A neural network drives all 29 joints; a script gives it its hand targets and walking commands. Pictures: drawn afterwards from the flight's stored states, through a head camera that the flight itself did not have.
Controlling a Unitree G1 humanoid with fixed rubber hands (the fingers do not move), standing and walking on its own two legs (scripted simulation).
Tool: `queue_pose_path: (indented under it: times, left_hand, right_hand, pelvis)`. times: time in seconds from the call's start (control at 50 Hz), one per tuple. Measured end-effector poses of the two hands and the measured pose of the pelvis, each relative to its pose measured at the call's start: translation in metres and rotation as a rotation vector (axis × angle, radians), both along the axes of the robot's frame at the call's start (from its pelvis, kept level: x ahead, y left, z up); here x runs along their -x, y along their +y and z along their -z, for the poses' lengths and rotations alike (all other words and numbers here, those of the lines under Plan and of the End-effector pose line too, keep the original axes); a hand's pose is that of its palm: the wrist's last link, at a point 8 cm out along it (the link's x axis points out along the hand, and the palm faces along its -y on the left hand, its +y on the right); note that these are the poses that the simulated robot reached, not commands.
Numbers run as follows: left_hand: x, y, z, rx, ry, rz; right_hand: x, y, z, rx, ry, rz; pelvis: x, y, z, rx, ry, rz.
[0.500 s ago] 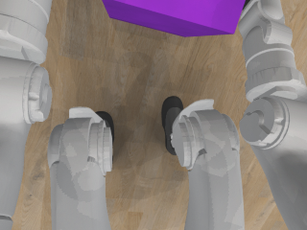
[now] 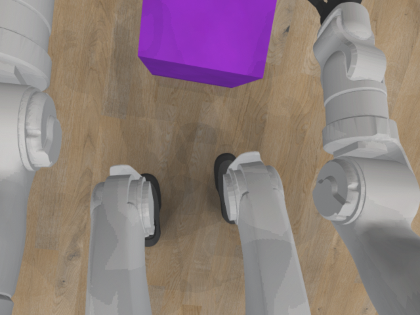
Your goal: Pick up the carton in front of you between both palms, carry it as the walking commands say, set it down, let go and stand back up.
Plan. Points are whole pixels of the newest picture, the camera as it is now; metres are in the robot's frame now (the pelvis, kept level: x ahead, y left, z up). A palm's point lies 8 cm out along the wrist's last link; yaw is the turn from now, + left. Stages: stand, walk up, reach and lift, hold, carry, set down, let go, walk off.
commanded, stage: set down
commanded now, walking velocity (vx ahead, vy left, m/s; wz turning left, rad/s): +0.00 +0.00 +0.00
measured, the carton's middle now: (203, 26) +0.56 -0.06 -0.32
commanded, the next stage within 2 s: let go in 0.62 s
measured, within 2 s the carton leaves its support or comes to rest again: neither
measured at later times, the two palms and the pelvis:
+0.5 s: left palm out of the picture +0.62 +0.16 +0.04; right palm out of the picture +0.53 -0.23 +0.04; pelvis +0.02 +0.00 +0.13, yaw +1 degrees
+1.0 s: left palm out of the picture +0.50 +0.18 +0.14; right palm out of the picture +0.45 -0.23 +0.15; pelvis +0.06 -0.01 +0.25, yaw +4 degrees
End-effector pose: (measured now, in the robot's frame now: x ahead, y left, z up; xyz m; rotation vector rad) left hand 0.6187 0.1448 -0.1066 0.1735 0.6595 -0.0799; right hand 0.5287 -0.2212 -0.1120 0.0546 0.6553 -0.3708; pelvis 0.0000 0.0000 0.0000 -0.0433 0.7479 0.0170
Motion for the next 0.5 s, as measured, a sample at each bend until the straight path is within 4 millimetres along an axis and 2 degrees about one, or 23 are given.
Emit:
queue_pose_path:
  times: [0.28, 0.5]
  left_hand:
    - [-0.005, 0.007, -0.071, -0.001, -0.011, 0.015]
    - [-0.005, 0.013, -0.144, 0.003, -0.005, 0.018]
  right_hand:
    - [-0.003, -0.004, -0.076, 0.02, -0.019, 0.002]
    - [-0.001, -0.006, -0.148, 0.014, -0.021, 0.0]
  pelvis:
    - [-0.012, 0.002, -0.067, 0.003, 0.089, -0.01]
    - [-0.025, 0.002, -0.13, -0.002, 0.095, -0.015]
